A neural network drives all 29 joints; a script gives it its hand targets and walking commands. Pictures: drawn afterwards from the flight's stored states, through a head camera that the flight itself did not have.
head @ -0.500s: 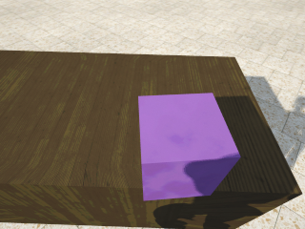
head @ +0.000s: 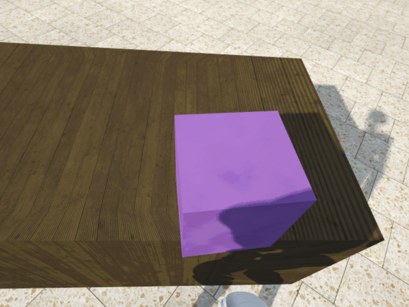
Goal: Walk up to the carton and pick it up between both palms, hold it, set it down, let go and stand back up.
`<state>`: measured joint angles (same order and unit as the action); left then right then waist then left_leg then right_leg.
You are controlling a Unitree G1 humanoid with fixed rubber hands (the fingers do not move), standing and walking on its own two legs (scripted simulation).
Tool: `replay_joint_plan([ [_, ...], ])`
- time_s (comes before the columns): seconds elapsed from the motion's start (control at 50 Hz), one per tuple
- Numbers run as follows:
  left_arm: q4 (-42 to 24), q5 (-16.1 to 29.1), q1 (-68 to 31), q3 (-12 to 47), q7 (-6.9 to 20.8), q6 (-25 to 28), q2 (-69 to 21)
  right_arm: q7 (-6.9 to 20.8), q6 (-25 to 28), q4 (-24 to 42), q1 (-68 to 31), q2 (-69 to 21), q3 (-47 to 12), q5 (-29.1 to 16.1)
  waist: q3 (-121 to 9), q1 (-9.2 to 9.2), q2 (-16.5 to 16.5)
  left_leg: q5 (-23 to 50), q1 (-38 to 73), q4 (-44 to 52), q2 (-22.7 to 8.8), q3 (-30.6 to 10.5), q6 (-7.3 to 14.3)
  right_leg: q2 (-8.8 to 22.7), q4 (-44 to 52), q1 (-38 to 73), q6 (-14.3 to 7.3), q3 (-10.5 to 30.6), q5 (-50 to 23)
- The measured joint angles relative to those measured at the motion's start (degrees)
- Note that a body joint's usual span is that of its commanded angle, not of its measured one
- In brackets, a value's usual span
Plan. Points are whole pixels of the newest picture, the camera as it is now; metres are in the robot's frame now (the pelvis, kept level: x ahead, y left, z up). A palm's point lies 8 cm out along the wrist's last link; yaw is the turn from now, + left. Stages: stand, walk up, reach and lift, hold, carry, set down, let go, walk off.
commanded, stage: walk up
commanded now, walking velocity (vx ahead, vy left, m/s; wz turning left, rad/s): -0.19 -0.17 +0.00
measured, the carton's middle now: (227, 187) +0.34 -0.07 +0.00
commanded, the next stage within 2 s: none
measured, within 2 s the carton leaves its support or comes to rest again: neither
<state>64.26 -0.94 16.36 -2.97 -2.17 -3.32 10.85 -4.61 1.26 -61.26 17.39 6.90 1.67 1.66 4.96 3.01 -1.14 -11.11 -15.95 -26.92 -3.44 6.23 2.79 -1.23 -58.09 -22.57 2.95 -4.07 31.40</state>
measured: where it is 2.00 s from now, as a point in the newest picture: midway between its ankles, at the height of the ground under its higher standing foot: outside the picture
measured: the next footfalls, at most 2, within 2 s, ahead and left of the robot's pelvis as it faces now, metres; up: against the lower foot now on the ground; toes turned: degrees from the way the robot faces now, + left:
right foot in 0.30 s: -0.07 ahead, -0.22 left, +0.00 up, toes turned -1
left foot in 0.72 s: -0.11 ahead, -0.03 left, +0.00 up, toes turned +3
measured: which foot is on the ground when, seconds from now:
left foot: down 0.00-0.30, up 0.32-0.70, down 0.72-1.00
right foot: up 0.00-0.28, down 0.30-1.00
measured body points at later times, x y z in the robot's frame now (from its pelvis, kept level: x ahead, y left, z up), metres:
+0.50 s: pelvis -0.08 -0.13 +0.01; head -0.08 -0.18 +0.46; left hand -0.12 +0.09 -0.13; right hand -0.08 -0.36 -0.17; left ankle -0.07 +0.05 -0.68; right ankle -0.11 -0.22 -0.74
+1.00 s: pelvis -0.10 -0.13 +0.00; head -0.09 -0.14 +0.45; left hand -0.13 +0.07 -0.16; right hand -0.10 -0.34 -0.17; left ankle -0.15 -0.04 -0.74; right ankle -0.11 -0.22 -0.74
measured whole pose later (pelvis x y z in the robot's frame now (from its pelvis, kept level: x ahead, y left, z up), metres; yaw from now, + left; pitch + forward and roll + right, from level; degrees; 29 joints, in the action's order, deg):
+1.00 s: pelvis -0.10 -0.13 +0.00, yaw +1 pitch -2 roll +0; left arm 64.5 -0.6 19.3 0.7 -2.0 1.3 6.5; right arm -2.7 0.3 -66.4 16.1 6.7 -0.6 0.3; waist 2.0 -0.7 0.7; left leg -15.8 -3.1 -20.6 1.0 2.1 1.6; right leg -2.5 -21.7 -7.3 -3.2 -2.9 12.8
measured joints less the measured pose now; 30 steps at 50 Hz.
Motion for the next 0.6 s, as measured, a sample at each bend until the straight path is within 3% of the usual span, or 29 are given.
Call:
replay_joint_plan([
  [0.08, -3.4, -1.3, -4.1, -1.6, 1.0, -1.3, 2.8, -0.4, -1.9, 0.7, 1.1, 2.7, 1.3, 0.3, -0.4, -0.01, -0.6, 1.7, -2.5, -0.6, -2.1, -1.1, -1.5, 0.4, -10.8, -6.4, 0.6, 5.1, -6.2],
  [0.14, -6.0, -1.3, -6.5, -2.1, 1.5, -1.5, 3.6, 0.1, -2.6, 1.3, 0.7, 4.3, 1.7, 0.4, -0.9, -0.32, -0.7, 2.9, -4.5, -1.4, -3.6, -1.6, -2.6, 0.9, -11.4, -7.5, 1.5, 7.5, -8.7],
  [0.22, -8.0, -1.0, -6.4, -1.2, 2.7, -1.2, 2.8, 1.1, -2.9, 2.0, -0.3, 5.8, 2.3, 0.7, -3.8, -0.67, 0.5, 4.9, -5.9, -0.3, -4.7, -1.9, -4.2, 3.3, 1.3, -2.1, 2.3, 5.5, -9.5],
  [0.3, -8.2, 0.1, -3.7, 0.0, 2.4, 0.9, 1.0, 1.9, -3.7, 1.9, -1.2, 7.2, 2.8, -0.2, -6.4, -2.18, 2.0, 3.6, -7.3, -2.2, -3.2, -1.7, -3.9, 4.0, 23.9, 10.0, 0.3, 4.5, -9.6],
  [0.34, -6.4, -0.1, -1.8, 0.9, 1.5, 1.5, -1.5, 2.3, -4.6, 1.5, -1.6, 8.2, 3.0, -0.1, -6.5, -2.35, 5.7, -5.8, -8.8, -7.2, -3.4, -4.3, -3.1, 2.6, 24.6, 11.3, -1.6, 2.9, -9.8],
  [0.38, -5.4, 0.0, 2.2, 1.9, 1.3, 1.7, -2.8, 2.7, -5.6, 1.5, -0.1, 7.5, 2.9, -0.4, -8.9, -3.01, 5.4, -11.7, -9.9, -11.4, -0.1, -5.9, -2.5, 3.8, 26.3, 11.5, -2.7, 3.0, -10.7],
  [0.42, -4.2, 0.1, 5.6, 2.6, 1.4, 2.4, -3.6, 3.8, -5.8, 1.5, -0.1, 6.5, 2.3, -1.0, -9.4, -4.22, 4.3, -10.0, -9.6, -16.0, 1.9, -6.7, -2.0, 4.2, 31.5, 13.0, -3.2, 4.6, -14.3],
  [0.48, -2.9, 0.4, 7.0, 3.4, 1.2, 3.3, -4.2, 4.9, -4.9, 1.2, -0.3, 5.0, 1.9, -0.6, -7.5, -2.29, 3.7, -5.0, -9.7, -21.2, 3.0, -7.8, -1.6, 3.6, 38.2, 15.0, -3.8, 3.4, -18.3],
  [0.6, -2.4, 0.5, 6.1, 4.9, 0.3, 5.8, -6.1, 4.2, -4.2, -2.7, 1.9, 4.3, 1.3, -1.5, -4.6, -1.89, 4.7, -4.7, -1.7, -14.4, 2.6, -6.9, -3.3, 0.0, 41.0, 14.7, -6.4, 1.3, -20.3],
])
